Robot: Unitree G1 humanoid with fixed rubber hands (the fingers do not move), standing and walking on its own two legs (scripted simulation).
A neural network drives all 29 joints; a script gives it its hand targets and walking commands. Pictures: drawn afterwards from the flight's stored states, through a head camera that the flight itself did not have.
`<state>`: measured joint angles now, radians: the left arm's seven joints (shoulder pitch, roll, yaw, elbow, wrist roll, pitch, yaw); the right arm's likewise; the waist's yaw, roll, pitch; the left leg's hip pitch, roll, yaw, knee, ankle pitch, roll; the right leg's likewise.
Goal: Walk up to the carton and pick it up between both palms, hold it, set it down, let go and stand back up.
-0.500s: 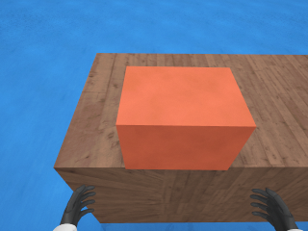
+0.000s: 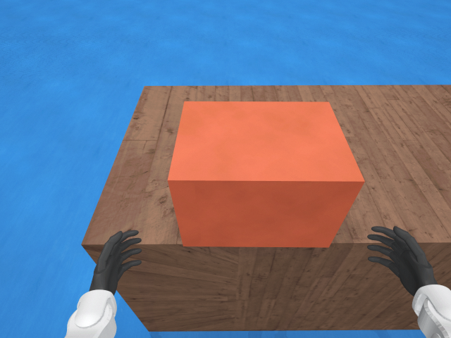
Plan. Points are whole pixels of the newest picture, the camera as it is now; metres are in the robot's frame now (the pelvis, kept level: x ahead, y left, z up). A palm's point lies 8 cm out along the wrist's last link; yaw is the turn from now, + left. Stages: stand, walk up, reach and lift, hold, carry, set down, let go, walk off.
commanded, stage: reach and lift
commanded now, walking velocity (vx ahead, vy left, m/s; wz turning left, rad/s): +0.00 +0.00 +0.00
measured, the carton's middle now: (256, 174) +0.45 -0.03 +0.04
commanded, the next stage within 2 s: none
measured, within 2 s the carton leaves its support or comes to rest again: neither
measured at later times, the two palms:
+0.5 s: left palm (105, 224) +0.30 +0.24 +0.07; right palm (410, 220) +0.31 -0.29 +0.07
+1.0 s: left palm (107, 167) +0.37 +0.24 +0.13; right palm (407, 164) +0.39 -0.29 +0.13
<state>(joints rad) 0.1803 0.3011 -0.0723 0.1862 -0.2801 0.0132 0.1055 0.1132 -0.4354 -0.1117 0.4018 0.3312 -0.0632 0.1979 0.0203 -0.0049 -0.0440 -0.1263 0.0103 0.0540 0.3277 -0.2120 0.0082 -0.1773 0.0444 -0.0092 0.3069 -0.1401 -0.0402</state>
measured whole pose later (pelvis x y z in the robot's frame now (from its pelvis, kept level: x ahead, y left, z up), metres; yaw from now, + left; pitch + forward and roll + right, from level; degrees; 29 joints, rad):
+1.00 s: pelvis +0.00 +0.00 +0.00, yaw +1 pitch +9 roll -1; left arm -0.49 0.42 0.06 0.34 -0.36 0.47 0.07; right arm -0.61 -0.57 -0.06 0.66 0.43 0.30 0.12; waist -0.01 0.02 -0.12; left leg -0.27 0.01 0.03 0.30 -0.17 0.01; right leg -0.29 0.05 -0.01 0.22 -0.08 -0.04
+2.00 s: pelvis -0.01 +0.00 -0.01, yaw +1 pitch +21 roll -1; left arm -1.04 0.42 -0.18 1.25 -0.50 -0.01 0.03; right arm -1.10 -0.58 0.17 1.37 0.49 0.03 0.15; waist 0.01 0.04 -0.25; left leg -0.63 0.00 0.01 0.45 -0.20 0.01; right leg -0.64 0.05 0.00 0.37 -0.10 -0.03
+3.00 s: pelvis -0.02 +0.00 -0.02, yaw -1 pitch +28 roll -1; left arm -1.09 0.27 -0.12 1.32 -0.42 -0.16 0.10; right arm -1.14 -0.44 0.14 1.41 0.43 -0.10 0.09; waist 0.03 0.03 -0.30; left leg -0.80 0.02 0.02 0.50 -0.19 0.00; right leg -0.80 0.07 0.03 0.38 -0.07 -0.03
